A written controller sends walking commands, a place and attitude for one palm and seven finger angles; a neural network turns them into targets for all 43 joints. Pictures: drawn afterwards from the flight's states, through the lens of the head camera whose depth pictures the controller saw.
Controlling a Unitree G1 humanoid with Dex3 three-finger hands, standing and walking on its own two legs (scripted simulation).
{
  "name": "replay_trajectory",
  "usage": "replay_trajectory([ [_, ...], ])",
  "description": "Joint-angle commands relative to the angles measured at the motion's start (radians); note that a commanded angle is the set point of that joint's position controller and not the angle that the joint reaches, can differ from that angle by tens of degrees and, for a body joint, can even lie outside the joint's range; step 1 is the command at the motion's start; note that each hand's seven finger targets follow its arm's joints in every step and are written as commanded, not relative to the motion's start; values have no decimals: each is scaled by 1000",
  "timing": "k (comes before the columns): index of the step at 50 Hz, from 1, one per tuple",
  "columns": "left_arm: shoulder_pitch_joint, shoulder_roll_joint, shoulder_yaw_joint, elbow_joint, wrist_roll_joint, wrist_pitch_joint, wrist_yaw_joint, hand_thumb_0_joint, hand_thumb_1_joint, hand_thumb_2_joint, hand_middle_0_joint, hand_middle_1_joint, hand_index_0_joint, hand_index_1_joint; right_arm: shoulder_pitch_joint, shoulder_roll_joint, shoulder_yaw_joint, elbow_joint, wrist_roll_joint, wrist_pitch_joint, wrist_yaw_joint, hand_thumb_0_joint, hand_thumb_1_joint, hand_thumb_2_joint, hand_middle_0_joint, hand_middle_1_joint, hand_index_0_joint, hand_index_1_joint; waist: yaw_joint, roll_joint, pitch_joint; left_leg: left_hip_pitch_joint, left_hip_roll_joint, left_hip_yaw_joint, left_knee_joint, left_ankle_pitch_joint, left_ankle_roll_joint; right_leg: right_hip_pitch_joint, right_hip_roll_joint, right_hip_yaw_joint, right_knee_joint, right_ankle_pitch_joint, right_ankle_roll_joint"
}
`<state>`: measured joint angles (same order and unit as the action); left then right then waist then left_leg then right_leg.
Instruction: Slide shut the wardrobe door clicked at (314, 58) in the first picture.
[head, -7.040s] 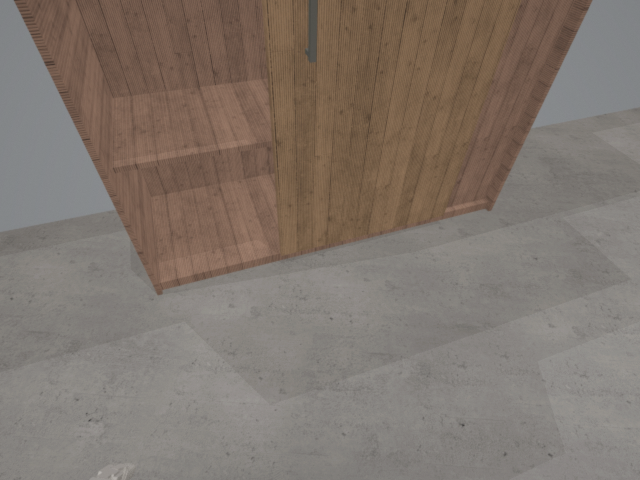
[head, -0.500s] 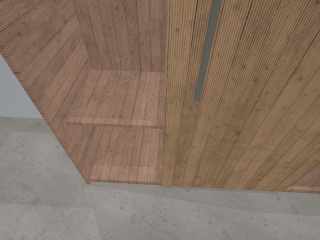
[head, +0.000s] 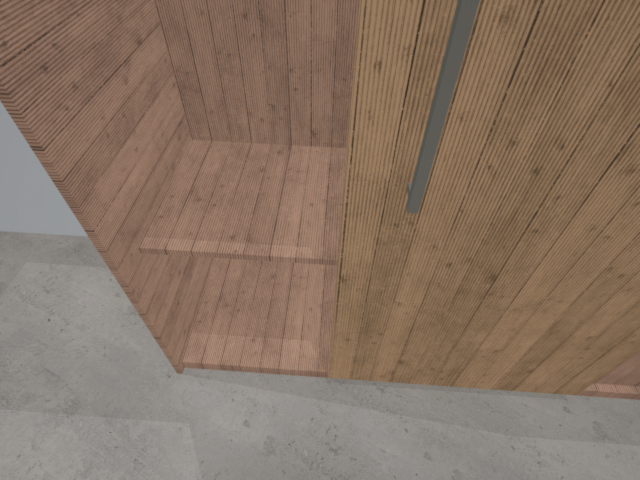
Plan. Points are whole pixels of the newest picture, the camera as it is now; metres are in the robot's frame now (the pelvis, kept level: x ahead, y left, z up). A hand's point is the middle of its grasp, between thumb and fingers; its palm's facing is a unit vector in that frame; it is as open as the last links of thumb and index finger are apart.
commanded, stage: shuffle to correct the standing spot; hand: right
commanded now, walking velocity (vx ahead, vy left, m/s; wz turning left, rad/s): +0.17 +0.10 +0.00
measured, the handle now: (433, 117) +0.51 -0.11 +0.21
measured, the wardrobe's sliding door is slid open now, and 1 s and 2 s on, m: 0.47 0.47 0.47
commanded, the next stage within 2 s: come to a stop and stand still in 0.06 s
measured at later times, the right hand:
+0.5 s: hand out of the picture +0.09 -0.16 -0.18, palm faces +0.04 +0.98 -0.21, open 7.3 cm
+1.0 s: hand out of the picture +0.11 -0.17 -0.16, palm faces +0.00 +0.97 -0.26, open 7.4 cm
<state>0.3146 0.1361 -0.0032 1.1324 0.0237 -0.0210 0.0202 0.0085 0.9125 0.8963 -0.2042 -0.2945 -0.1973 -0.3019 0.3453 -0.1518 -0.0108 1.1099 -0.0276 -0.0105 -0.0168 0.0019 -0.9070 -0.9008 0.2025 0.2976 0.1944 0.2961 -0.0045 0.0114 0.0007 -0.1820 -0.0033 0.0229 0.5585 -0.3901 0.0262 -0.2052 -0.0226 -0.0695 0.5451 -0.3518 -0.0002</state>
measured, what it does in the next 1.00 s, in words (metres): steps on the spot: left foot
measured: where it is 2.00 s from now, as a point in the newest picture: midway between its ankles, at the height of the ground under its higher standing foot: outside the picture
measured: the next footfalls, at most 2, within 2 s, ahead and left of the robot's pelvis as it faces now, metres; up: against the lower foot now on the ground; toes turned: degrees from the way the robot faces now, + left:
left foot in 0.46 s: +0.12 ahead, +0.14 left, +0.00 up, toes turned +3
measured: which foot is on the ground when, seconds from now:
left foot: down 0.00-0.22, up 0.24-0.44, down 0.46-1.00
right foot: down 0.00-1.00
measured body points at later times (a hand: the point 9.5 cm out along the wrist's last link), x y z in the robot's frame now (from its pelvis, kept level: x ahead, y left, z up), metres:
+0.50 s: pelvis +0.08 +0.02 +0.00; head +0.12 +0.01 +0.45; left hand +0.09 +0.24 -0.16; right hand +0.09 -0.21 -0.16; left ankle +0.08 +0.14 -0.73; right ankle +0.02 -0.09 -0.73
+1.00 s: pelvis +0.06 +0.02 +0.00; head +0.08 +0.04 +0.45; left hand +0.11 +0.25 -0.16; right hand +0.11 -0.22 -0.14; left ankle +0.08 +0.14 -0.73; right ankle +0.02 -0.09 -0.73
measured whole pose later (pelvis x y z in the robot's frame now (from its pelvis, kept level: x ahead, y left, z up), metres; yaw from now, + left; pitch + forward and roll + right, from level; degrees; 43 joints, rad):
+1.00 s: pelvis +0.06 +0.02 +0.00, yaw +0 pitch -1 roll -1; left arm 0.26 0.19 0.02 0.96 0.02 0.00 0.02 0.01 0.93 0.90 -0.20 -0.29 -0.20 -0.30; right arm 0.23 -0.17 0.01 1.02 -0.01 0.01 -0.03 0.00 -0.91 -0.90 0.20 0.30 0.20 0.30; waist 0.01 -0.04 0.03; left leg -0.29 0.05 0.05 0.59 -0.29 -0.01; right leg -0.18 -0.03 -0.11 0.55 -0.36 0.00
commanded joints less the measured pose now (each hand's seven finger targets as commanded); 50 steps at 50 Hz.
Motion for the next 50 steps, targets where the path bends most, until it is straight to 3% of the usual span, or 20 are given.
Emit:
replay_trajectory([
  [1, 8, 88, 21, -58, -2, -26, 10, 0, 900, 900, -200, -300, -200, -300, 141, -105, -30, -6, 4, -24, -3, 0, -900, -900, 200, 300, 200, 300, -26, 93, 94, 34, 128, -166, -144, 202, 78, -153, -46, 21, 45, 95, -55],
  [3, -23, 56, 17, -78, -2, -28, 9, 0, 900, 900, -200, -300, -200, -300, 208, -136, -44, 17, 4, -30, -10, 0, -900, -900, 200, 300, 200, 300, -43, 214, 84, 163, 231, -271, -195, 453, 142, -299, -2, -52, 220, -77, -32],
  [5, -106, 54, 19, -108, -5, -34, 6, 0, 900, 900, -200, -300, -200, -300, 240, -122, -43, 23, -6, -36, -20, 0, -900, -900, 200, 300, 200, 300, -66, 145, 122, 203, 291, -320, -196, 687, 222, -403, -20, -29, 321, -218, -35],
  [9, 103, 36, 18, -29, -5, -42, 8, 0, 900, 900, -200, -300, -200, -300, 92, -110, -34, -12, 8, -33, -19, 0, -900, -900, 200, 300, 200, 300, 70, 58, 33, -6, 138, -94, 31, 734, 122, 51, 15, -58, -83, 104, -50],
  [10, 199, 110, 31, 8, 5, -47, 21, 0, 900, 900, -200, -300, -200, -300, 78, -75, -26, -30, 17, -31, -15, 0, -900, -900, 200, 300, 200, 300, 97, -94, 1, -177, 46, -24, 236, 555, 48, 221, -151, 158, -134, 406, -118],
  [11, 252, 174, 37, 17, 5, -40, 27, 0, 900, 900, -200, -300, -200, -300, 77, -38, -17, -49, 21, -37, -17, 0, -900, -900, 200, 300, 200, 300, 87, -277, -32, -300, -18, 39, 434, -100, 6, 275, -376, 376, -201, 785, -245],
  [12, 215, 169, 27, 14, 1, -31, 31, 0, 900, 900, -200, -300, -200, -300, 33, -58, -23, -52, 10, -25, -26, 0, -900, -900, 200, 300, 200, 300, 72, -223, 30, -318, 13, -24, 522, -211, 12, 185, -408, 356, -204, 859, -275],
  [15, 15, 109, 7, -40, 0, -30, 35, 0, 900, 900, -200, -300, -200, -300, 49, -7, -12, -25, 13, -2, -22, 0, -900, -900, 200, 300, 200, 300, -12, -132, 121, -210, 84, -30, 343, -131, -16, 8, -297, 162, -195, 911, -210],
  [20, -8, 144, 37, -58, -12, -13, 30, 0, 900, 900, -200, -300, -200, -300, 81, -29, -20, -25, 6, 8, -21, 0, -900, -900, 200, 300, 200, 300, -22, -133, 22, -75, 53, 60, 1, 183, -36, 88, -203, 56, -112, 821, -127],
  [24, 9, 101, 52, -84, -19, 7, 23, 0, 900, 900, -200, -300, -200, -300, 61, -128, -37, -54, 3, -9, -26, 0, -900, -900, 200, 300, 200, 300, -8, -4, -8, 31, 198, -117, -16, 768, 40, -32, -72, 20, -10, 351, -22],
  [29, 25, 56, 44, -85, -22, 25, 14, 0, 900, 900, -200, -300, -200, -300, -4, -173, -43, -72, 2, -8, -37, 0, -900, -900, 200, 300, 200, 300, -5, 197, -56, 98, 299, -156, -57, 1013, 132, -93, -12, 0, 72, -61, 15],
  [31, 22, 65, 43, -88, -22, 27, 15, 0, 900, 900, -200, -300, -200, -300, -39, -177, -49, -88, 2, 1, -41, 0, -900, -900, 200, 300, 200, 300, 2, 178, -54, 80, 286, -143, -33, 951, 131, -64, -22, 3, -16, 4, 18],
  [34, 17, 122, 51, -83, -9, 15, 17, 0, 900, 900, -200, -300, -200, -300, -89, -138, -49, -126, 11, 13, -36, 0, -900, -900, 200, 300, 200, 300, 1, -124, -43, -38, 137, -22, 61, 612, 11, 89, -126, 66, -105, 674, -28],
  [36, -16, 132, 49, -100, -7, 15, 20, 0, 900, 900, -200, -300, -200, -300, -83, -114, -45, -130, 9, 21, -35, 0, -900, -900, 200, 300, 200, 300, -15, -153, -11, -67, 85, 13, 81, 249, -10, 87, -172, 87, -128, 799, -74],
  [38, -41, 132, 48, -112, -6, 14, 19, 0, 900, 900, -200, -300, -200, -300, -67, -100, -40, -124, 5, 26, -32, 0, -900, -900, 200, 300, 200, 300, -30, -110, 16, -55, 78, 12, 18, 165, -13, 65, -173, 89, -129, 712, -88],
  [39, -145, 204, 63, -195, -32, 8, 4, 0, 900, 900, -200, -300, -200, -300, 31, -143, -29, -79, 15, 7, -58, 0, -900, -900, 200, 300, 200, 300, -58, -120, 15, -54, 144, -53, -98, 402, 1, 2, -171, 34, 91, 650, -29],
  [41, -34, 96, 49, -216, -20, 20, -8, 0, 900, 900, -200, -300, -200, -300, -73, -196, -31, -139, 14, -21, -43, 0, -900, -900, 200, 300, 200, 300, 26, 125, -57, -29, 252, -177, -128, 453, 79, -48, -46, 9, 36, -2, 1],
  [43, 30, 103, 44, -207, -10, 17, -11, 0, 900, 900, -200, -300, -200, -300, -136, -175, -24, -171, 12, -17, -33, 0, -900, -900, 200, 300, 200, 300, 53, -33, -32, -108, 176, -105, -83, 270, 61, 29, -45, 25, -67, 88, -17],
  [45, 2, 128, 38, -216, -3, 4, -8, 0, 900, 900, -200, -300, -200, -300, -124, -157, -17, -168, 16, -6, -27, 0, -900, -900, 200, 300, 200, 300, 20, -153, 16, -92, 99, -36, -30, 234, 20, -22, -106, 82, -126, 251, -38],
  [50, -10, 147, 27, -217, -7, 5, -3, 0, 900, 900, -200, -300, -200, -300, -108, -148, -8, -140, 16, -1, -18, 0, -900, -900, 200, 300, 200, 300, 12, 10, 69, -79, 102, -59, -99, 188, 12, -45, -89, 68, -176, 111, -36],
])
